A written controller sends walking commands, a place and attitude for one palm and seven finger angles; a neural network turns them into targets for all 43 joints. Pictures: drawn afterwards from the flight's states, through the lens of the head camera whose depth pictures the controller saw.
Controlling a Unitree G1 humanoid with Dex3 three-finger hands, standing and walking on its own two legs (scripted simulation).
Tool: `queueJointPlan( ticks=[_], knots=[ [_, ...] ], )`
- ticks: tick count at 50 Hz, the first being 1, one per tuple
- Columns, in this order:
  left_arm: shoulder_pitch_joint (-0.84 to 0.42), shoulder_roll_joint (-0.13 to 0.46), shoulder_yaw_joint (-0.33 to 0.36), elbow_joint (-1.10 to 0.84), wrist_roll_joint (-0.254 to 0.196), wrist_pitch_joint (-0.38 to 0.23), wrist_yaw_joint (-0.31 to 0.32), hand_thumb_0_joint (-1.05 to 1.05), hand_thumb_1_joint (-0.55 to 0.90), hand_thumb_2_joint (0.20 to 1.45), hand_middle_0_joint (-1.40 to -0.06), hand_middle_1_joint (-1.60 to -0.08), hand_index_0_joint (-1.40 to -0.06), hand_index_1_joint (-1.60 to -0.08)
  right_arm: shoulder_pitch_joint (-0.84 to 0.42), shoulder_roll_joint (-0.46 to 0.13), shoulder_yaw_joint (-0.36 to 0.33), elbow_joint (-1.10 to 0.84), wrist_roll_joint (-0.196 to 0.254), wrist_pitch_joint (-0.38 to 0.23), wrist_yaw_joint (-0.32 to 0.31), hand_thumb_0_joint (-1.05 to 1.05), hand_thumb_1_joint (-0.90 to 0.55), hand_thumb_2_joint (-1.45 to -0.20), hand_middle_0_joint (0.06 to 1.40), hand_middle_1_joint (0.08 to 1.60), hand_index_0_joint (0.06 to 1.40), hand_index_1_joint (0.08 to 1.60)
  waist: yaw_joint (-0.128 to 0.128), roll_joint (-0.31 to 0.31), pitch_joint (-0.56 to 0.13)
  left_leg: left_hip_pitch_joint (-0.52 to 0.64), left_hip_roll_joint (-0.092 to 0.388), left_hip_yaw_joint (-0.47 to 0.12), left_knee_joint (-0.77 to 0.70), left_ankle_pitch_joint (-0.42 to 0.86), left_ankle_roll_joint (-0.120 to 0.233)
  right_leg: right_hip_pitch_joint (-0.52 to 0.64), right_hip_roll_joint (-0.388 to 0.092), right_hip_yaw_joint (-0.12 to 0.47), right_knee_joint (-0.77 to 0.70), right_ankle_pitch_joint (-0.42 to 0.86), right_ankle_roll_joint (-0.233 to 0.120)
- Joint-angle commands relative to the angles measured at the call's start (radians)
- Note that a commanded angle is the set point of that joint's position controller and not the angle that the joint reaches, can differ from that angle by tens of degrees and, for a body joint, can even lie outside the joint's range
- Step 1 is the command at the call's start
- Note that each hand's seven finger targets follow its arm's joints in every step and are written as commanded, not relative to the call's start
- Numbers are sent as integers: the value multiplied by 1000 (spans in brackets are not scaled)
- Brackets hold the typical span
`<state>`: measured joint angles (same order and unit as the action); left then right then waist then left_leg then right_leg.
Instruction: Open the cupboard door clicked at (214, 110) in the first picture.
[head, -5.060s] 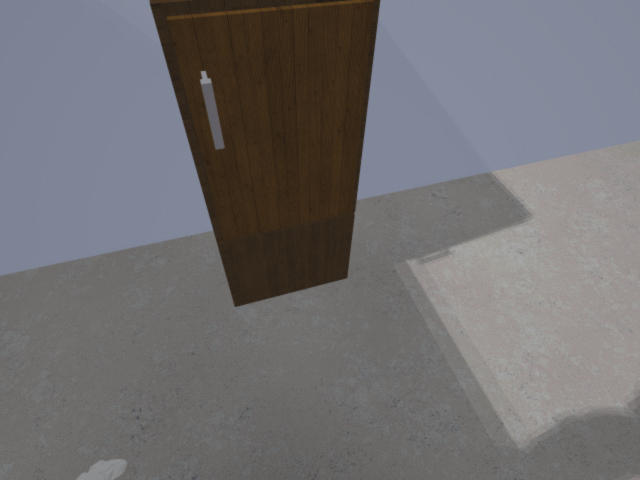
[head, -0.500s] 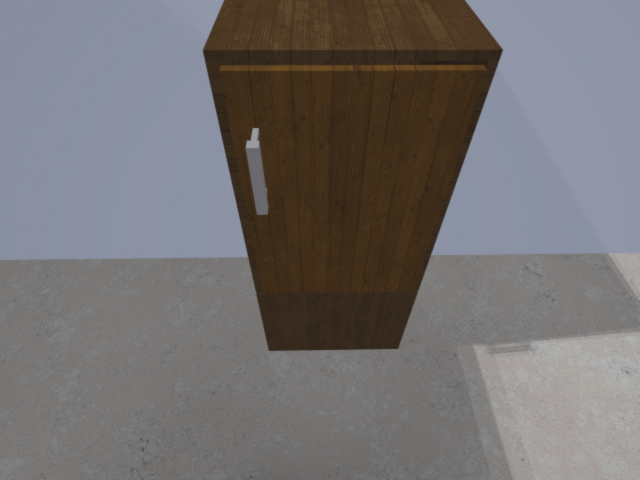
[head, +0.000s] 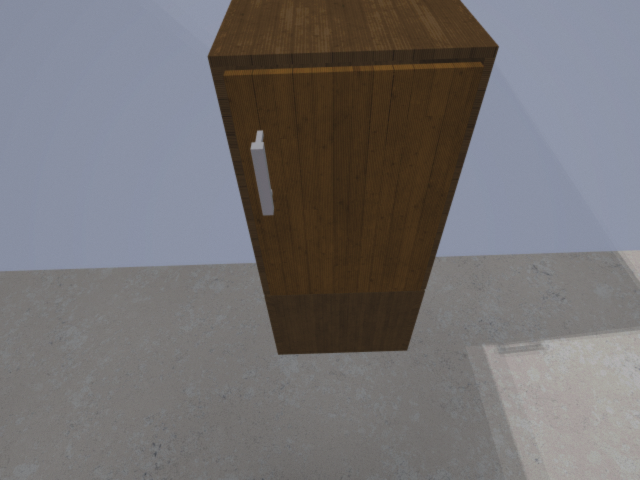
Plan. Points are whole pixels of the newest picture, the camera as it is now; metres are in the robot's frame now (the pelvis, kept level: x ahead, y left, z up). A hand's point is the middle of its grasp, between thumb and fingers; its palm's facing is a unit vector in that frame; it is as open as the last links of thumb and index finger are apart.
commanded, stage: look again from close up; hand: left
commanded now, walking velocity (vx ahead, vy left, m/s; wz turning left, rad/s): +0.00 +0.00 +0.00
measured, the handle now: (264, 174) +0.60 +0.14 +0.05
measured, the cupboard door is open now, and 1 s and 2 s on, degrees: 0 0 0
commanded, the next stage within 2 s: shuffle to correct the standing spot in 0.18 s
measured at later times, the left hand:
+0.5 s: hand out of the picture +0.04 +0.16 -0.18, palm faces +0.02 -0.98 -0.20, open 7.3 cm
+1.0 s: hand out of the picture +0.11 +0.10 -0.18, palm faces +0.09 -0.98 -0.18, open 7.3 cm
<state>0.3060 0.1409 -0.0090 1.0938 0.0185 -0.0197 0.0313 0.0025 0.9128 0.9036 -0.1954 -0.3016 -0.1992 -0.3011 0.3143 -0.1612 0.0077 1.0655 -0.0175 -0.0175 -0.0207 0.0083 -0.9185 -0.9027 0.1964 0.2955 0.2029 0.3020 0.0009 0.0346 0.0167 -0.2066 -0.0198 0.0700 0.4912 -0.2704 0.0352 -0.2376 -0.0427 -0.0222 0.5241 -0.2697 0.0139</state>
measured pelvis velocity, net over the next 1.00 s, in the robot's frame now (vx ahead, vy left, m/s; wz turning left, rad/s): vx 0.10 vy -0.08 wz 0.05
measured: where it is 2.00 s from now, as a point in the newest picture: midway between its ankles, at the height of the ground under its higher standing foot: outside the picture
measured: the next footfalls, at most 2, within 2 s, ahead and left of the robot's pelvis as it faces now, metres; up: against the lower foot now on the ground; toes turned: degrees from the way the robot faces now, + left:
right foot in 1.06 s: +0.18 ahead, -0.24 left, +0.00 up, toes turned -2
left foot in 1.38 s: +0.12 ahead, +0.00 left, +0.00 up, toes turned +7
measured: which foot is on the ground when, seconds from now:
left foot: down 0.00-1.00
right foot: down 0.00-0.78, up 0.80-1.00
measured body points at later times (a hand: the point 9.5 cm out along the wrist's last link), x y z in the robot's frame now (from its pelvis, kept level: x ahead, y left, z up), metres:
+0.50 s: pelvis +0.03 -0.02 +0.00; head +0.04 -0.02 +0.45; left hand +0.04 +0.21 -0.16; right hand +0.04 -0.25 -0.16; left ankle +0.00 +0.10 -0.74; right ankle +0.01 -0.13 -0.74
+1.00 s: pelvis +0.10 -0.08 +0.00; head +0.14 -0.07 +0.45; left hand +0.10 +0.15 -0.16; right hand +0.12 -0.31 -0.15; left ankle +0.05 +0.06 -0.74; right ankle +0.11 -0.22 -0.70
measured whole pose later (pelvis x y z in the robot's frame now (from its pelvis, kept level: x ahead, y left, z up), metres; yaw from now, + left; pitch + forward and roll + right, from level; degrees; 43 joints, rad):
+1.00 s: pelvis +0.10 -0.08 +0.00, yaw +3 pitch +1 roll -1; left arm 0.25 0.16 0.06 1.02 0.03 0.03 0.01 0.01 0.93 0.90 -0.20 -0.30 -0.20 -0.30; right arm 0.27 -0.14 -0.02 1.06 -0.04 -0.02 -0.05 0.00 -0.91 -0.90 0.20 0.30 0.21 0.30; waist 0.00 0.00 0.08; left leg -0.20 0.11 0.08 0.53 -0.33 -0.04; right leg -0.43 -0.06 -0.06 0.84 -0.37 0.01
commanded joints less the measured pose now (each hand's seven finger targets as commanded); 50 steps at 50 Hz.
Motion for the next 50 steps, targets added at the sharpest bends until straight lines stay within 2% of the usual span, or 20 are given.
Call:
queueJointPlan(
  ticks=[1,14,17,21,24,28,30,31,33,34,36,37,38,39,40,42,45,46,48,50],
  knots=[
    [29,109,15,-40,-4,-13,3,0,900,900,-200,-300,-200,-300,33,-100,-16,-37,3,-22,-2,0,-900,-900,200,300,200,300,-3,-65,72,-65,116,-124,-157,-3,12,-15,-48,81,-104,25,-52],
    [-8,150,27,-35,-4,-14,3,0,900,900,-200,-300,-200,-300,-14,-122,-19,0,5,-30,-10,0,-900,-900,200,300,200,300,0,-31,23,7,126,-98,-128,171,5,38,-60,80,-98,185,-52],
    [17,114,23,-18,0,-3,1,0,900,900,-200,-300,-200,-300,0,-88,-14,11,-1,-20,-8,0,-900,-900,200,300,200,300,0,-37,35,-8,131,-108,-129,59,11,30,-47,46,-82,52,-46],
    [20,112,30,-31,8,8,-11,0,900,900,-200,-300,-200,-300,0,-117,-29,-1,-8,-11,-8,0,-900,-900,200,300,200,300,-5,23,86,-51,169,-180,-171,-96,40,-34,-19,-1,-32,-76,-47],
    [23,106,38,-50,13,7,-16,0,900,900,-200,-300,-200,-300,22,-133,-41,-7,-9,-13,-16,0,-900,-900,200,300,200,300,-6,34,84,-35,203,-218,-147,13,68,-53,-10,-33,12,-37,-45],
    [93,114,51,-40,10,4,-18,0,900,900,-200,-300,-200,-300,21,-115,-44,-14,-9,-16,-26,0,-900,-900,200,300,200,300,11,-55,35,-67,159,-116,10,169,43,43,-47,20,-21,125,-73],
    [145,148,64,-26,12,4,-13,0,900,900,-200,-300,-200,-300,14,-70,-38,-25,-7,-16,-27,0,-900,-900,200,300,200,300,24,-202,15,-179,78,2,180,49,4,154,-131,125,-83,308,-119],
    [180,158,69,-19,11,3,-11,0,900,900,-200,-300,-200,-300,-13,-53,-34,-37,-6,-13,-27,0,-900,-900,200,300,200,300,39,-273,22,-260,46,29,279,-156,-11,197,-188,193,-122,438,-172],
    [198,142,67,-17,20,7,-2,0,900,900,-200,-300,-200,-300,-77,-39,-36,-61,-3,-12,-27,0,-900,-900,200,300,200,300,54,-192,57,-335,59,20,400,-315,-10,204,-243,224,-124,617,-269],
    [172,139,66,-24,22,10,0,0,900,900,-200,-300,-200,-300,-79,-33,-37,-59,0,-12,-24,0,-900,-900,200,300,200,300,36,-154,53,-310,69,14,361,-305,-9,188,-229,195,-96,639,-274],
    [103,133,63,-46,14,20,0,0,900,900,-200,-300,-200,-300,-1,-18,-35,-32,-2,-12,-24,0,-900,-900,200,300,200,300,-17,-126,6,-119,69,40,128,-123,-14,97,-153,97,-20,551,-210],
    [66,119,59,-58,8,26,-3,0,900,900,-200,-300,-200,-300,94,-21,-40,12,-5,-15,-26,0,-900,-900,200,300,200,300,-65,-87,-4,49,83,30,-21,68,-4,7,-98,34,98,480,-156],
    [76,74,56,-81,1,29,-9,0,900,900,-200,-300,-200,-300,181,-120,-58,35,-18,-20,-38,0,-900,-900,200,300,200,300,-86,148,-41,211,308,-268,-104,324,86,-204,4,-44,310,167,-65],
    [59,77,52,-110,3,24,-11,0,900,900,-200,-300,-200,-300,228,-190,-71,32,-21,-12,-46,0,-900,-900,200,300,200,300,-95,245,-54,256,530,-505,-168,555,218,-344,44,-40,514,-321,-36],
    [-8,111,64,-122,18,35,-9,0,900,900,-200,-300,-200,-300,218,-190,-70,35,-18,-8,-48,0,-900,-900,200,300,200,300,-99,123,3,181,535,-477,-151,597,239,-376,16,35,621,-329,-38],
    [-30,95,72,-127,18,38,-21,0,900,900,-200,-300,-200,-300,106,-149,-61,0,-17,-18,-51,0,-900,-900,200,300,200,300,-48,93,87,70,472,-354,-141,637,201,-397,-22,54,661,-237,-24],
    [27,39,67,-108,7,54,-34,0,900,900,-200,-300,-200,-300,7,-154,-60,-34,-19,-24,-46,0,-900,-900,200,300,200,300,5,148,43,7,343,-113,-136,624,121,-268,-24,-3,523,-140,-4],
    [31,30,63,-105,3,53,-33,0,900,900,-200,-300,-200,-300,-12,-154,-61,-43,-21,-21,-41,0,-900,-900,200,300,200,300,6,178,31,6,308,-68,-124,620,104,-224,-18,-30,427,-130,-1],
    [22,21,58,-109,2,34,-30,0,900,900,-200,-300,-200,-300,-23,-163,-66,-54,-21,-12,-32,0,-900,-900,200,300,200,300,3,178,19,4,282,-45,-76,576,86,-138,3,-81,231,-81,0],
    [73,43,62,-89,3,12,-24,0,900,900,-200,-300,-200,-300,-23,-167,-77,-61,-13,0,-20,0,-900,-900,200,300,200,300,26,136,-23,-23,223,-19,15,402,39,7,21,-121,28,102,9]
  ],
)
